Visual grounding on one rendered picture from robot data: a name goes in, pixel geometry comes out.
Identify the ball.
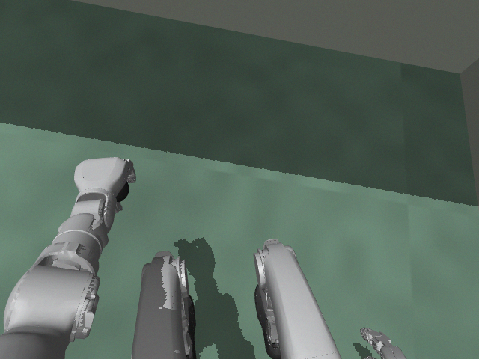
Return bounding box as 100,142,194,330
116,182,129,202

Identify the right robot foot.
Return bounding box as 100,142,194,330
254,285,281,359

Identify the left robot hand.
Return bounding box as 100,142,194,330
74,157,136,213

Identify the left robot arm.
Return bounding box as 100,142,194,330
0,188,117,359

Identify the right robot hand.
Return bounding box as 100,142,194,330
360,328,406,359

